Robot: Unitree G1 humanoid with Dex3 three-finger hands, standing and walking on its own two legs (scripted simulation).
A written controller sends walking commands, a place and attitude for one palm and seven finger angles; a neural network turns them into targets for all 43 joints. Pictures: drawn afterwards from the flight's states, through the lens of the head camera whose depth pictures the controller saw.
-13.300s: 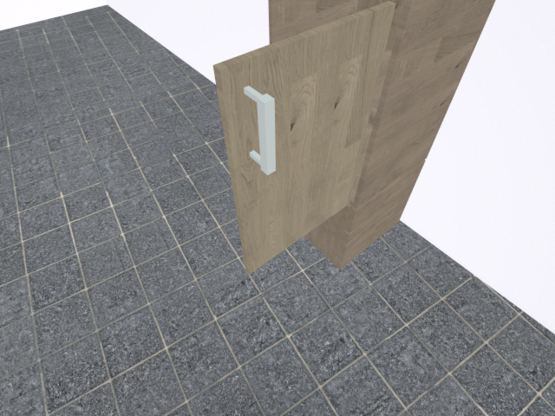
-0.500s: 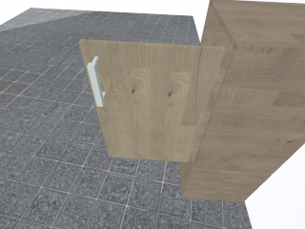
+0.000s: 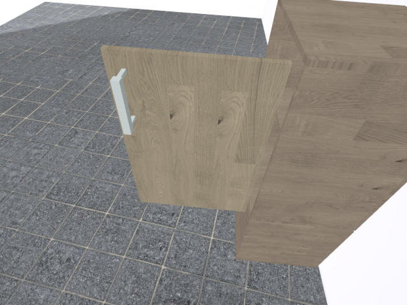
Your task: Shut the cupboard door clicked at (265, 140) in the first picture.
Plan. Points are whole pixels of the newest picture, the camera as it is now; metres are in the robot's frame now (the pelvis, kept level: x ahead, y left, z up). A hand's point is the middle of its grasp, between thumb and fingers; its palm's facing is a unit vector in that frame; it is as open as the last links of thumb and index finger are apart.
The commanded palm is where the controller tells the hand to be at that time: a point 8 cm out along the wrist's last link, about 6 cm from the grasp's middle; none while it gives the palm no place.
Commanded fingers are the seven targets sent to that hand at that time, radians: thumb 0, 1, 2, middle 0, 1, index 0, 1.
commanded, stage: look again from close up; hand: left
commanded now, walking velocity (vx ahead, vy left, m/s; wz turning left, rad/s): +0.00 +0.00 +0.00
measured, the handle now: (125, 102) +0.51 +0.22 +0.13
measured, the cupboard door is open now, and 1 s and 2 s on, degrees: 90 90 90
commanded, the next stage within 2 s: come to a stop and stand still in 0.54 s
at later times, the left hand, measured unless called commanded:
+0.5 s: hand out of the picture +0.00 +0.16 -0.18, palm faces +0.03 -0.99 -0.14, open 7.4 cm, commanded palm none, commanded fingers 0.00 0.90 0.90 -0.20 -0.30 -0.20 -0.30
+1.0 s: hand out of the picture +0.02 +0.19 -0.17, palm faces +0.01 -0.97 -0.23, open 7.4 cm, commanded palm none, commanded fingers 0.00 0.90 0.90 -0.20 -0.30 -0.20 -0.30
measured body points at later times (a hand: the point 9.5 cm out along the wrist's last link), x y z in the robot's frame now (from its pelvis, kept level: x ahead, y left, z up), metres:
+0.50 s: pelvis +0.01 +0.01 +0.00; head +0.01 +0.02 +0.45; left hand +0.00 +0.21 -0.16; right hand +0.01 -0.21 -0.15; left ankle +0.04 +0.09 -0.74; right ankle +0.02 -0.13 -0.74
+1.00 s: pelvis +0.03 +0.01 +0.00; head +0.03 +0.00 +0.45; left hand +0.02 +0.24 -0.15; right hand +0.05 -0.21 -0.16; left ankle +0.04 +0.09 -0.74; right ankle +0.02 -0.13 -0.74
